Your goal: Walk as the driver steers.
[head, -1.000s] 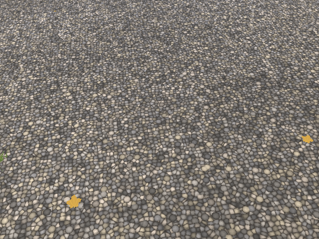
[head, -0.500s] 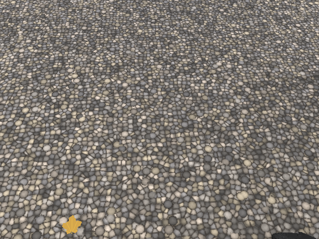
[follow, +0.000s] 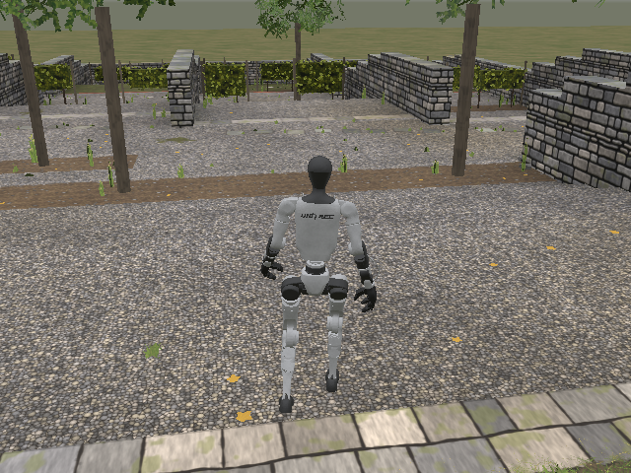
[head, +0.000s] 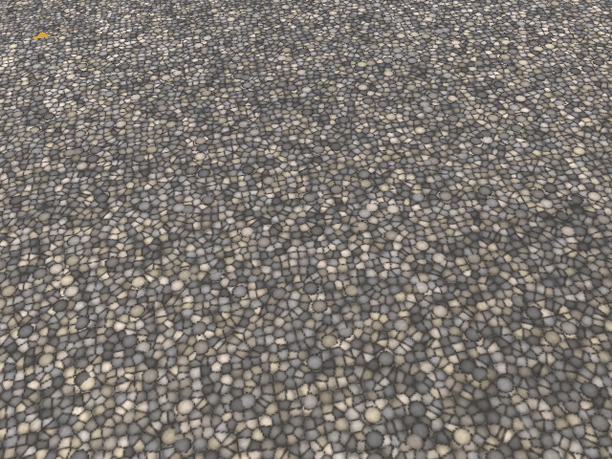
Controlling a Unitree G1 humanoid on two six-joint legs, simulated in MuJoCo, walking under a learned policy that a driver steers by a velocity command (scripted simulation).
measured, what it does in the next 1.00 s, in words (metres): walks ahead, turning left: left foot, then right foot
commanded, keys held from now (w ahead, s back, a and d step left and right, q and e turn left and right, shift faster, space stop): w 0.04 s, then w+q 0.64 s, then w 0.20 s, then no key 0.08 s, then e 0.04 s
